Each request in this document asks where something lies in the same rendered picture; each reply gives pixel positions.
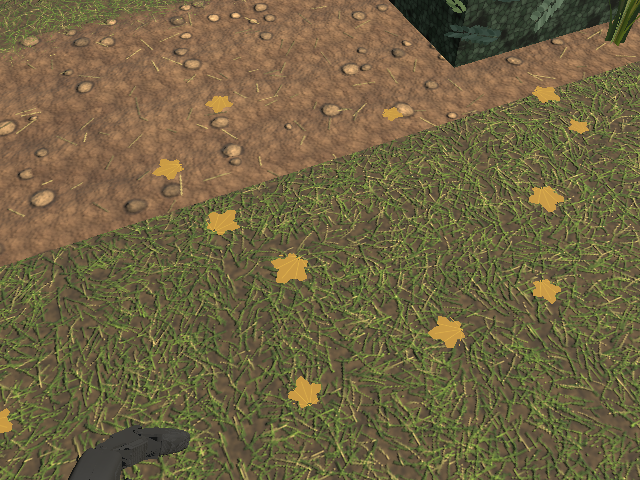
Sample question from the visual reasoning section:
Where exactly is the robot left hand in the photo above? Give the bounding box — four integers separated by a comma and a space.
68, 425, 190, 480

